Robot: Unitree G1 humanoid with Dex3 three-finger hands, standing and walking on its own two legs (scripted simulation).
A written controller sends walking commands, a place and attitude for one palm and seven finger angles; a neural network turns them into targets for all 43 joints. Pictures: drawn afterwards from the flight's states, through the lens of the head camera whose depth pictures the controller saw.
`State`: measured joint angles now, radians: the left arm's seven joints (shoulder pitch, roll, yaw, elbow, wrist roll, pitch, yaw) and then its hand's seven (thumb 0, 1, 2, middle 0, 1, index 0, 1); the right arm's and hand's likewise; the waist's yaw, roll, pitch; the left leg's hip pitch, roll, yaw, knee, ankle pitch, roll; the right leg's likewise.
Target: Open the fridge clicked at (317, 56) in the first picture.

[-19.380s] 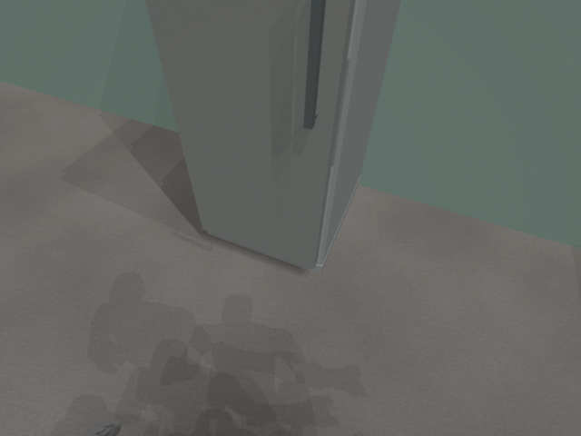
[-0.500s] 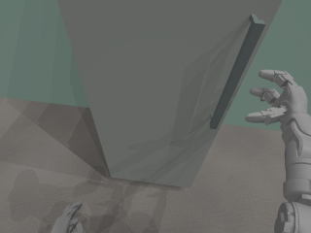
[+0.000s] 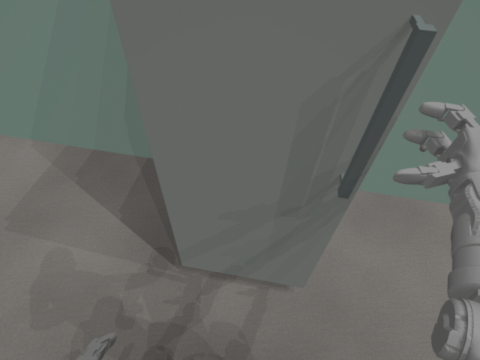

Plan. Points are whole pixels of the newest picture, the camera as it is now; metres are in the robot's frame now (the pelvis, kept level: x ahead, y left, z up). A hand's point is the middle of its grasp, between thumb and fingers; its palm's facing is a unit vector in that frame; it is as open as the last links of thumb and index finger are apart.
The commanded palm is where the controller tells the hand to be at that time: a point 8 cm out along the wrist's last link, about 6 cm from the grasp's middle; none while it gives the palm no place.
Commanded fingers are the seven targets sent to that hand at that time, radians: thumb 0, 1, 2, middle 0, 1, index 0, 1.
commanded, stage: move the hooked fingers beside the handle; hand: right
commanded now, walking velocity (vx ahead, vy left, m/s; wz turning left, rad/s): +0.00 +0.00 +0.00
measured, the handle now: (372, 125) +0.49 -0.18 +0.16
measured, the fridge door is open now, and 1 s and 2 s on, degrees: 0 0 0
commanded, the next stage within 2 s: feel for the door with the fingertips in 0.48 s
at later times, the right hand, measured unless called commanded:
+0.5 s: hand (414, 144) +0.43 -0.23 +0.17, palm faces +0.10 +1.00 +0.00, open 14.0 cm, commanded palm +0.40 -0.28 +0.17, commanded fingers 0.00 0.50 -0.30 0.30 1.20 0.30 1.20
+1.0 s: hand (383, 142) +0.43 -0.18 +0.17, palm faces +0.09 +1.00 +0.00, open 14.0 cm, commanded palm +0.40 -0.23 +0.17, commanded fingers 0.00 0.50 -0.30 0.30 1.20 0.30 1.20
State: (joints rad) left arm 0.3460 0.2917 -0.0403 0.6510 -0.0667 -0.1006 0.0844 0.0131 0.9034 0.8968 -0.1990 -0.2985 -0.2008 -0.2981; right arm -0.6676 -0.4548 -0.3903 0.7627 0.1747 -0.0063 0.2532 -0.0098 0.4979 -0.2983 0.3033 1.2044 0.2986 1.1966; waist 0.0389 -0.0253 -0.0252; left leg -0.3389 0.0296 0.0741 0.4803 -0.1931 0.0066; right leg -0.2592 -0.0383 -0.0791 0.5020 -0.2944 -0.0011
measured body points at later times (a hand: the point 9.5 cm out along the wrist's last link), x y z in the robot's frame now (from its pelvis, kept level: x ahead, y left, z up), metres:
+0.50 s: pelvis +0.00 -0.01 +0.00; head +0.02 +0.00 +0.45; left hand +0.10 +0.25 -0.11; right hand +0.42 -0.28 +0.17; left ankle +0.03 +0.12 -0.74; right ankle -0.02 -0.12 -0.74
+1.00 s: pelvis +0.00 +0.00 +0.00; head +0.02 +0.01 +0.45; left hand +0.13 +0.25 -0.11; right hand +0.42 -0.23 +0.17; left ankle +0.03 +0.12 -0.74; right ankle -0.02 -0.12 -0.74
